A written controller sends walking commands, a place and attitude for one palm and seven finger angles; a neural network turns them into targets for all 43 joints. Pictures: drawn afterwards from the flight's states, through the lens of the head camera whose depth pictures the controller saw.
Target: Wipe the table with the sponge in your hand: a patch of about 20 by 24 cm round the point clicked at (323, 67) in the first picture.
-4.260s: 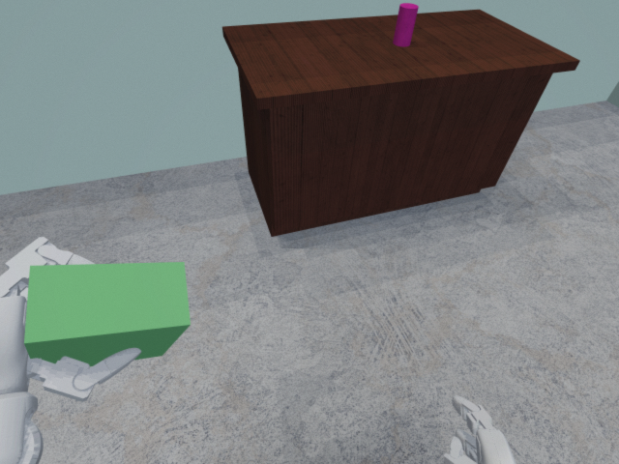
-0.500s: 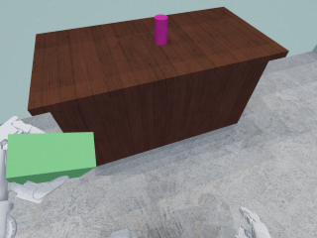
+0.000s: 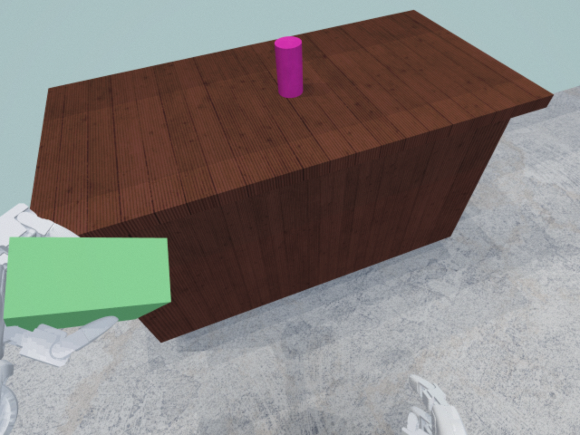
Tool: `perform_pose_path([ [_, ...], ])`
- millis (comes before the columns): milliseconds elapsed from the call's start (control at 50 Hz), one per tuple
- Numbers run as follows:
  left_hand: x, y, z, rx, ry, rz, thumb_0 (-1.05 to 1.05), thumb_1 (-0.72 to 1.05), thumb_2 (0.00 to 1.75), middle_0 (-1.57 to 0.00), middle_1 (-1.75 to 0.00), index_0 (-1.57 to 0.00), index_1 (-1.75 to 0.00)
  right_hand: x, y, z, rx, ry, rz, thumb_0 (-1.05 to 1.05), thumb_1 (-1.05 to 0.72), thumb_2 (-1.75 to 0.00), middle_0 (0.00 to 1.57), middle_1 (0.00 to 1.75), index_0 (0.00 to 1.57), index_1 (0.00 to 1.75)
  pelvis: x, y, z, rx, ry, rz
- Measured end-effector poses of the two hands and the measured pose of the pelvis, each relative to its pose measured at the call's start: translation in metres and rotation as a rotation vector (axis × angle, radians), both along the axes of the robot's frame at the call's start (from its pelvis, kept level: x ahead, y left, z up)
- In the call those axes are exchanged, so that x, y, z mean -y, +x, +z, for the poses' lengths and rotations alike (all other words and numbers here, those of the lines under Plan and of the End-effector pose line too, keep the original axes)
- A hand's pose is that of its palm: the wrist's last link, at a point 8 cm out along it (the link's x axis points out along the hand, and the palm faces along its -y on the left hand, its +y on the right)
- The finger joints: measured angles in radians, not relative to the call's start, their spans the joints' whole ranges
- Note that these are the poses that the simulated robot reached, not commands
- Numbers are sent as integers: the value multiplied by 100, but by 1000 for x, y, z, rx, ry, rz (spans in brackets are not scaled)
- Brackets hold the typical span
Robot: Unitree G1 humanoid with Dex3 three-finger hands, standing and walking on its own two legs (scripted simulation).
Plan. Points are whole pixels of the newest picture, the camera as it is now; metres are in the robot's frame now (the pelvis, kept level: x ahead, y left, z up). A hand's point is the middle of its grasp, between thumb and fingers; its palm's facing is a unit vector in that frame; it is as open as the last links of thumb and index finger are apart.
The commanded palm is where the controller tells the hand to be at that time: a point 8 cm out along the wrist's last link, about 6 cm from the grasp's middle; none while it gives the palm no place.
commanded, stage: take the last steps up to it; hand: left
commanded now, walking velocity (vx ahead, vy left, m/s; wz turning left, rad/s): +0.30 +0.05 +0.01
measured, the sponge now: (108, 285) +0.23 +0.20 +0.16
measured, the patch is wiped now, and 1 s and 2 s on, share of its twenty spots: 0.00 0.00 0.00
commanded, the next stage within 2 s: come to a stop and stand still in 0.76 s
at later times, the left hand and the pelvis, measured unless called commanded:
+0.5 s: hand (95, 191) +0.34 +0.25 +0.19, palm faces +0.40 -0.82 -0.41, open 10.3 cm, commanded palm +0.27 +0.29 +0.19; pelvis +0.11 +0.01 +0.01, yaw -1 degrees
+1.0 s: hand (148, 160) +0.40 +0.20 +0.19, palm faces +0.35 -0.81 -0.47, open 10.3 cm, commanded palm +0.34 +0.26 +0.19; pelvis +0.18 -0.02 +0.01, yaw +0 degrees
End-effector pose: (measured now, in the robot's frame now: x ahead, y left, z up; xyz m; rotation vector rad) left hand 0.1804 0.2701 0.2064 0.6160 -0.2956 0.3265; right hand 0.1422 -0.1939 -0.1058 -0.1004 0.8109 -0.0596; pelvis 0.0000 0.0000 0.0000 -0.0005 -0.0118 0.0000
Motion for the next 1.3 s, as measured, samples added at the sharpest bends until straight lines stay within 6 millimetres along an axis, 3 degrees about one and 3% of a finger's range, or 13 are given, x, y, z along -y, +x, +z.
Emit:
perform_pose_path([
  [80, 4, 17, -5, -14, -61, 23, -1, -51, 99, -71, -134, -73, -134, 25, 16, 1, -49, -45, 2, 2, -90, -90, 20, 30, 21, 30, 5, 14, 6, 4, 22, 0],
  [260, 4, 52, 4, -16, -53, -15, -1, -51, 99, -71, -134, -73, -134, 64, 60, 37, -20, -188, -41, 2, -90, -90, 20, 30, 20, 30, 1, 55, 18, -15, 51, 5],
  [360, -15, 79, 1, 82, -60, -24, -1, -51, 99, -71, -134, -73, -134, 57, 95, 41, 56, -231, -66, 2, -90, -90, 20, 30, 20, 30, -15, 86, 2, 3, 23, -15],
  [440, -24, 108, -6, 106, -86, -17, -1, -51, 99, -71, -134, -73, -134, 34, 117, 38, 87, -165, -78, 2, -90, -90, 19, 30, 20, 30, -15, 99, 0, 13, 33, -13],
  [540, -7, 125, 1, 64, -86, -40, -1, -51, 99, -71, -134, -73, -134, 6, 133, 36, 92, -58, -36, 1, -90, -90, 20, 30, 20, 30, -7, 116, 8, -3, 14, -19],
  [620, 13, 129, 8, 37, -34, -46, -1, -51, 99, -71, -134, -73, -134, 2, 142, 23, 72, 2, -9, 1, -90, -90, 20, 30, 21, 30, 6, 131, 7, -4, 13, -19],
  [740, 26, 148, 0, 9, -45, 27, -1, -51, 99, -71, -134, -73, -134, 32, 155, -2, -27, -14, 19, 1, -90, -90, 20, 30, 21, 30, 25, 151, 3, 7, 30, 2],
  [880, 32, 171, -4, -47, -72, 22, -1, -51, 99, -71, -134, -73, -134, 77, 173, 23, -41, -123, -23, 2, -90, -90, 20, 30, 20, 30, 31, 170, 18, -11, 57, 10],
  [980, 29, 179, -2, -28, -68, -24, -1, -51, 99, -71, -134, -73, -134, 90, 193, 43, 13, -198, -44, 2, -90, -90, 20, 30, 20, 30, 25, 181, 17, -8, 39, 6],
  [1060, 15, 186, -5, 21, -76, -42, -1, -51, 99, -71, -134, -73, -134, 83, 208, 48, 59, -223, -70, 2, -90, -90, 20, 30, 20, 30, 14, 189, 8, 11, 13, -6],
  [1140, 2, 192, -10, 30, -96, -14, -1, -51, 99, -71, -134, -73, -134, 59, 216, 53, 92, -186, -33, 2, -90, -90, 19, 30, 20, 30, 13, 189, 9, 6, 16, -6],
  [1240, 12, 183, -7, 26, -109, -9, -1, -51, 99, -71, -134, -73, -134, 30, 215, 49, 129, -91, 36, 1, -90, -90, 20, 30, 20, 30, 20, 181, 11, 8, 5, -9],
  [1300, 8, 188, 17, 115, 11, -33, -1, -51, 99, -71, -134, -73, -134, 19, 207, 40, 130, -62, 102, 1, -90, -90, 20, 30, 20, 30, 28, 172, 8, 7, -1, 17],
])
